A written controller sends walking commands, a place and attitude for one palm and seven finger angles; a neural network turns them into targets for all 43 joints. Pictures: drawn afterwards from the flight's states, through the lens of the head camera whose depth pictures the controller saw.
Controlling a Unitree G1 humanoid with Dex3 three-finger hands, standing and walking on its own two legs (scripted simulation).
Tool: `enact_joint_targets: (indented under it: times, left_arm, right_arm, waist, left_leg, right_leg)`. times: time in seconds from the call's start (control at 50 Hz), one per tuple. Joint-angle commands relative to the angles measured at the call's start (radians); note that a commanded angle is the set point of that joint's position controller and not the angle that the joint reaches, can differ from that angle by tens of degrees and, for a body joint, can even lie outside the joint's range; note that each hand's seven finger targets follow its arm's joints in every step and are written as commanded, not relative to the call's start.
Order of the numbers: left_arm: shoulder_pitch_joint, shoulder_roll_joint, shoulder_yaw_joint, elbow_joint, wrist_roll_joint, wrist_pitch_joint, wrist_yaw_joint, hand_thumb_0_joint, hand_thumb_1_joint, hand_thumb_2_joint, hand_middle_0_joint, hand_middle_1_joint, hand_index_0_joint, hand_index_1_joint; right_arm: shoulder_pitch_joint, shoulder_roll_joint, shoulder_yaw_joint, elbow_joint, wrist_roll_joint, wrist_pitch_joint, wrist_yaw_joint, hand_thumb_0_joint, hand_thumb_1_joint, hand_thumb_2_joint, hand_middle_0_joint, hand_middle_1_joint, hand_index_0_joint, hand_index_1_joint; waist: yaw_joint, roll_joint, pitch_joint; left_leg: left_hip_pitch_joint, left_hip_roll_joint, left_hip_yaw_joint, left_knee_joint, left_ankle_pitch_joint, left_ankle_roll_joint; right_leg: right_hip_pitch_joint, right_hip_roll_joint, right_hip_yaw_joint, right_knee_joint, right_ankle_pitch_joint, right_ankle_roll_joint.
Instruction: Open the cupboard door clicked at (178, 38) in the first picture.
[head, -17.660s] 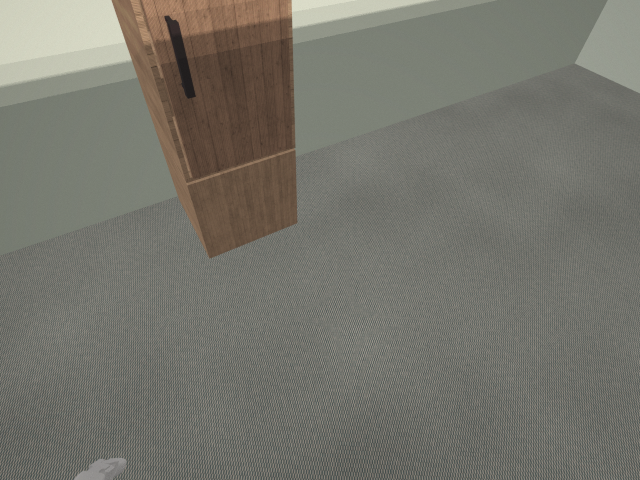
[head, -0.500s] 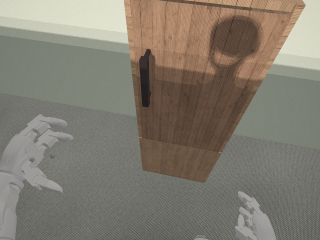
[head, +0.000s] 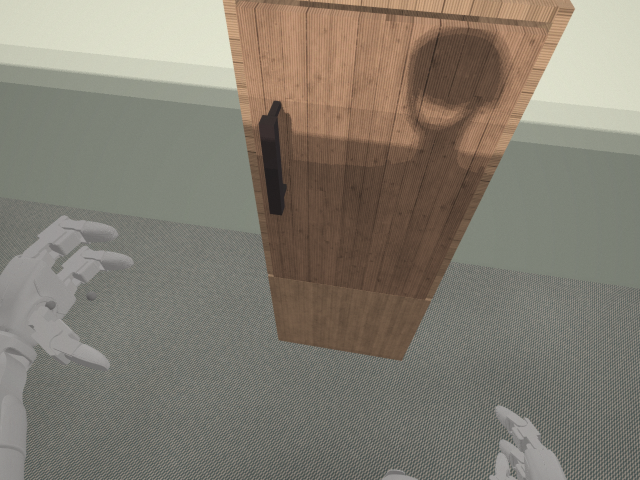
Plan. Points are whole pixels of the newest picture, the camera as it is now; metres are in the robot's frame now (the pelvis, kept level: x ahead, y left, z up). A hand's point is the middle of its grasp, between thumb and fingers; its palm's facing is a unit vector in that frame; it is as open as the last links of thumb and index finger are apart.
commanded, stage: raise the hand with hooked fingers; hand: left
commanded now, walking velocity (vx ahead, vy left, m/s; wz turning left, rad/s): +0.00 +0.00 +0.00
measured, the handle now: (276, 161) +0.55 +0.10 +0.07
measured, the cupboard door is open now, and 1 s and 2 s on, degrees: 0 0 0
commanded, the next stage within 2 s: move the hooked fingers beside the handle in 0.18 s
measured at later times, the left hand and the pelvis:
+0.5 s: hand (106, 287) +0.30 +0.26 +0.09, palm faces -0.12 -0.99 -0.02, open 14.0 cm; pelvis -0.01 +0.00 +0.00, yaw +1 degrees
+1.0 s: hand (166, 232) +0.39 +0.22 +0.09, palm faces -0.14 -0.99 -0.02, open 14.0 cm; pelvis +0.00 -0.01 +0.00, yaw +0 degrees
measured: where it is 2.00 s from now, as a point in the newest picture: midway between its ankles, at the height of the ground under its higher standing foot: outside the picture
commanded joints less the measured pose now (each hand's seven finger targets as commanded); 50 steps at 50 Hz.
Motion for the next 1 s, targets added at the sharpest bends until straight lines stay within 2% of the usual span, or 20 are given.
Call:
enact_joint_targets:
  times: [0.0, 0.02, 0.1, 0.12, 0.18, 0.26, 0.3, 0.36, 0.44, 0.48, 0.56, 0.6, 0.62, 0.68, 0.72, 0.76, 0.82, 0.86, 0.9, 0.98]
  left_arm:
    - [-0.222, 0.286, 0.098, -0.195, -0.032, -0.066, 0.011, 0.0, -0.5, 0.3, -0.3, -1.2, -0.3, -1.2]
    - [-0.23, 0.297, 0.103, -0.194, -0.036, -0.067, 0.007, 0.0, -0.5, 0.3, -0.3, -1.2, -0.3, -1.2]
    - [-0.237, 0.286, 0.085, -0.197, -0.027, -0.062, 0.005, 0.0, -0.5, 0.3, -0.3, -1.2, -0.3, -1.2]
    - [-0.246, 0.302, 0.095, -0.197, -0.03, -0.062, 0.003, 0.0, -0.5, 0.3, -0.3, -1.2, -0.3, -1.2]
    - [-0.23, 0.28, 0.086, -0.175, -0.033, -0.061, 0.0, 0.0, -0.5, 0.3, -0.3, -1.2, -0.3, -1.2]
    - [-0.246, 0.281, 0.081, -0.17, -0.034, -0.058, -0.007, 0.0, -0.5, 0.3, -0.3, -1.2, -0.3, -1.2]
    - [-0.294, 0.244, 0.036, -0.172, -0.029, -0.058, -0.002, 0.0, -0.5, 0.3, -0.3, -1.2, -0.3, -1.2]
    - [-0.415, 0.253, 0.015, -0.117, -0.014, -0.056, 0.009, 0.0, -0.5, 0.3, -0.3, -1.2, -0.3, -1.2]
    - [-0.495, 0.263, -0.003, -0.116, 0.01, -0.071, 0.025, 0.0, -0.5, 0.3, -0.3, -1.2, -0.3, -1.2]
    - [-0.486, 0.254, -0.006, -0.104, 0.02, -0.075, 0.039, 0.0, -0.5, 0.3, -0.3, -1.2, -0.3, -1.2]
    - [-0.525, 0.234, -0.026, -0.025, 0.03, -0.061, 0.063, 0.0, -0.5, 0.3, -0.3, -1.2, -0.3, -1.2]
    - [-0.523, 0.262, 0.001, 0.017, 0.041, -0.058, 0.079, 0.0, -0.5, 0.3, -0.3, -1.2, -0.3, -1.2]
    - [-0.56, 0.277, 0.004, 0.009, 0.043, -0.066, 0.081, 0.0, -0.5, 0.3, -0.3, -1.2, -0.3, -1.2]
    - [-0.553, 0.255, -0.007, -0.011, 0.051, -0.077, 0.095, 0.0, -0.5, 0.3, -0.3, -1.2, -0.3, -1.2]
    - [-0.573, 0.274, 0.009, 0.018, 0.048, -0.085, 0.099, 0.0, -0.5, 0.3, -0.3, -1.2, -0.3, -1.2]
    - [-0.599, 0.234, -0.025, 0.031, 0.052, -0.088, 0.101, 0.0, -0.5, 0.3, -0.3, -1.2, -0.3, -1.2]
    - [-0.65, 0.274, 0.0, 0.082, 0.06, -0.092, 0.109, 0.0, -0.5, 0.3, -0.3, -1.2, -0.3, -1.2]
    - [-0.668, 0.289, 0.007, 0.099, 0.072, -0.099, 0.108, 0.0, -0.5, 0.3, -0.3, -1.2, -0.3, -1.2]
    - [-0.721, 0.251, -0.035, 0.095, 0.076, -0.111, 0.11, 0.0, -0.5, 0.3, -0.3, -1.2, -0.3, -1.2]
    - [-0.8, 0.239, -0.061, 0.147, 0.086, -0.124, 0.115, 0.0, -0.5, 0.3, -0.3, -1.2, -0.3, -1.2]
  right_arm:
    - [-0.04, -0.133, -0.056, -0.145, -0.001, -0.055, -0.02, 0.0, -0.9, -0.9, 0.2, 0.3, 0.2, 0.3]
    - [-0.038, -0.136, -0.056, -0.146, -0.002, -0.056, -0.021, 0.0, -0.9, -0.9, 0.2, 0.3, 0.2, 0.3]
    - [-0.046, -0.132, -0.055, -0.145, 0.002, -0.058, -0.024, 0.0, -0.9, -0.9, 0.2, 0.3, 0.2, 0.3]
    - [-0.046, -0.136, -0.051, -0.147, -0.002, -0.058, -0.025, 0.0, -0.9, -0.9, 0.2, 0.3, 0.2, 0.3]
    - [-0.048, -0.133, -0.051, -0.143, 0.002, -0.06, -0.025, 0.0, -0.9, -0.9, 0.2, 0.3, 0.2, 0.3]
    - [-0.051, -0.134, -0.05, -0.142, 0.003, -0.062, -0.026, 0.0, -0.9, -0.9, 0.2, 0.3, 0.2, 0.3]
    - [-0.051, -0.132, -0.048, -0.135, 0.004, -0.064, -0.03, 0.0, -0.9, -0.9, 0.2, 0.3, 0.2, 0.3]
    - [-0.038, -0.138, -0.046, -0.115, 0.003, -0.057, -0.041, 0.0, -0.9, -0.9, 0.2, 0.3, 0.2, 0.3]
    - [-0.032, -0.134, -0.044, -0.113, -0.001, -0.055, -0.043, 0.0, -0.9, -0.9, 0.2, 0.3, 0.2, 0.3]
    - [-0.029, -0.131, -0.046, -0.114, -0.001, -0.053, -0.042, 0.0, -0.9, -0.9, 0.2, 0.3, 0.2, 0.3]
    - [-0.017, -0.131, -0.043, -0.106, -0.001, -0.038, -0.035, 0.0, -0.9, -0.9, 0.2, 0.3, 0.2, 0.3]
    - [-0.008, -0.135, -0.046, -0.108, -0.002, -0.028, -0.032, 0.0, -0.9, -0.9, 0.2, 0.3, 0.2, 0.3]
    - [-0.004, -0.138, -0.044, -0.109, -0.006, -0.024, -0.029, 0.0, -0.9, -0.9, 0.2, 0.3, 0.2, 0.3]
    - [0.007, -0.13, -0.049, -0.12, -0.006, -0.013, -0.019, 0.0, -0.9, -0.9, 0.2, 0.3, 0.2, 0.3]
    - [0.019, -0.137, -0.049, -0.113, -0.01, -0.002, -0.018, 0.0, -0.9, -0.9, 0.2, 0.3, 0.2, 0.3]
    - [0.023, -0.132, -0.052, -0.109, -0.006, 0.007, -0.014, 0.0, -0.9, -0.9, 0.2, 0.3, 0.2, 0.3]
    - [0.04, -0.142, -0.052, -0.097, -0.009, 0.023, -0.015, 0.0, -0.9, -0.9, 0.2, 0.3, 0.2, 0.3]
    - [0.049, -0.138, -0.056, -0.091, -0.009, 0.033, -0.015, 0.0, -0.9, -0.9, 0.2, 0.3, 0.2, 0.3]
    - [0.053, -0.133, -0.056, -0.087, -0.007, 0.039, -0.014, 0.0, -0.9, -0.9, 0.2, 0.3, 0.2, 0.3]
    - [0.074, -0.134, -0.059, -0.065, -0.009, 0.054, -0.014, 0.0, -0.9, -0.9, 0.2, 0.3, 0.2, 0.3]
  waist:
    - [0.015, 0.082, -0.232]
    - [0.015, 0.059, -0.228]
    - [0.012, 0.084, -0.232]
    - [0.013, 0.063, -0.224]
    - [0.012, 0.049, -0.22]
    - [0.011, 0.056, -0.219]
    - [-0.002, 0.067, -0.218]
    - [-0.025, 0.036, -0.183]
    - [-0.016, 0.088, -0.251]
    - [-0.011, 0.089, -0.279]
    - [-0.02, 0.058, -0.247]
    - [-0.014, 0.046, -0.245]
    - [-0.011, 0.046, -0.254]
    - [-0.005, 0.07, -0.325]
    - [-0.012, 0.016, -0.31]
    - [-0.023, 0.037, -0.31]
    - [-0.03, -0.002, -0.302]
    - [-0.029, 0.026, -0.334]
    - [-0.043, 0.037, -0.344]
    - [-0.057, 0.05, -0.362]
  left_leg:
    - [-0.014, -0.058, -0.009, -0.155, 0.308, 0.02]
    - [-0.018, -0.058, -0.009, -0.148, 0.315, 0.022]
    - [-0.011, -0.059, -0.012, -0.158, 0.278, 0.021]
    - [-0.018, -0.058, -0.013, -0.151, 0.285, 0.021]
    - [-0.023, -0.057, -0.015, -0.156, 0.277, 0.019]
    - [-0.028, -0.059, -0.015, -0.154, 0.265, 0.019]
    - [-0.015, -0.057, -0.016, -0.154, 0.263, 0.019]
    - [-0.043, -0.056, -0.02, -0.151, 0.207, 0.019]
    - [-0.011, -0.058, -0.026, -0.152, 0.249, 0.015]
    - [-0.006, -0.057, -0.024, -0.152, 0.271, 0.013]
    - [-0.038, -0.054, -0.021, -0.157, 0.264, 0.01]
    - [-0.061, -0.053, -0.017, -0.159, 0.251, 0.009]
    - [-0.058, -0.054, -0.021, -0.156, 0.276, 0.008]
    - [-0.038, -0.054, -0.01, -0.153, 0.318, 0.008]
    - [-0.063, -0.053, -0.01, -0.144, 0.327, 0.011]
    - [-0.064, -0.053, -0.002, -0.149, 0.306, 0.012]
    - [-0.09, -0.054, 0.0, -0.144, 0.29, 0.017]
    - [-0.093, -0.056, 0.007, -0.14, 0.294, 0.017]
    - [-0.083, -0.056, 0.009, -0.138, 0.293, 0.019]
    - [-0.069, -0.054, 0.005, -0.129, 0.316, 0.019]
  right_leg:
    - [0.236, 0.055, 0.008, -0.076, 0.145, -0.047]
    - [0.248, 0.06, 0.011, -0.074, 0.149, -0.051]
    - [0.231, 0.055, 0.009, -0.082, 0.112, -0.047]
    - [0.237, 0.061, 0.01, -0.078, 0.116, -0.051]
    - [0.23, 0.057, 0.005, -0.079, 0.114, -0.047]
    - [0.225, 0.057, 0.008, -0.079, 0.1, -0.047]
    - [0.204, 0.058, 0.004, -0.077, 0.106, -0.046]
    - [0.174, 0.059, 0.009, -0.086, 0.044, -0.044]
    - [0.188, 0.056, 0.006, -0.065, 0.084, -0.052]
    - [0.2, 0.053, 0.004, -0.058, 0.109, -0.051]
    - [0.185, 0.053, 0.002, -0.059, 0.114, -0.05]
    - [0.188, 0.049, 0.006, -0.062, 0.103, -0.048]
    - [0.204, 0.054, 0.003, -0.051, 0.126, -0.055]
    - [0.228, 0.049, 0.011, -0.044, 0.182, -0.051]
    - [0.243, 0.056, 0.014, -0.041, 0.202, -0.052]
    - [0.227, 0.051, 0.019, -0.049, 0.196, -0.046]
    - [0.236, 0.054, 0.024, -0.05, 0.191, -0.047]
    - [0.251, 0.048, 0.033, -0.048, 0.207, -0.044]
    - [0.238, 0.048, 0.036, -0.05, 0.213, -0.041]
    - [0.215, 0.05, 0.032, -0.041, 0.24, -0.043]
